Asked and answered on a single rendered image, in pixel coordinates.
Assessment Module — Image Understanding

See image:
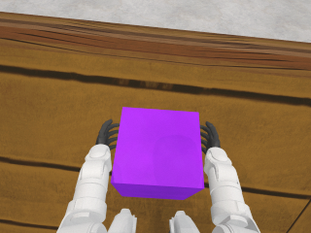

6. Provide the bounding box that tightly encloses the robot right hand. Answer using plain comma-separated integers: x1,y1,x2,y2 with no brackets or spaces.
199,121,221,154

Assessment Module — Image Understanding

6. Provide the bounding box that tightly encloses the robot left upper arm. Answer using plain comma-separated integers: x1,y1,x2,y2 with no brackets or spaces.
57,221,108,233

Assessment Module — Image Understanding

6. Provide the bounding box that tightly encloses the robot left thigh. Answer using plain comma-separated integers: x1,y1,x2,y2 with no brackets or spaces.
107,213,137,233

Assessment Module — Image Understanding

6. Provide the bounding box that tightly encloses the left robot forearm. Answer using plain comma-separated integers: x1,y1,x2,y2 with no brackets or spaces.
56,144,112,233

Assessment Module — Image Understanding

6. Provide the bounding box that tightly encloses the robot left hand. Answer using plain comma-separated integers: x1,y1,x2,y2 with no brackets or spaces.
95,119,120,150

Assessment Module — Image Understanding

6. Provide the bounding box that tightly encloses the right robot forearm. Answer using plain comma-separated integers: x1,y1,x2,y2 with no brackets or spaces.
203,147,260,233

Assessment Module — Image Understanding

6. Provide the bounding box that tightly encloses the robot right shin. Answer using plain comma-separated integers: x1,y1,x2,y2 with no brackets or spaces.
174,211,186,217

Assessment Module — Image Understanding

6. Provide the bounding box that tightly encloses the carton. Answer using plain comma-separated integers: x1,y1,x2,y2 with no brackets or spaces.
111,107,205,200

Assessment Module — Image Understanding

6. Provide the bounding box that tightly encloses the robot right upper arm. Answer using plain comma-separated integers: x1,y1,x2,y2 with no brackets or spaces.
212,223,259,233

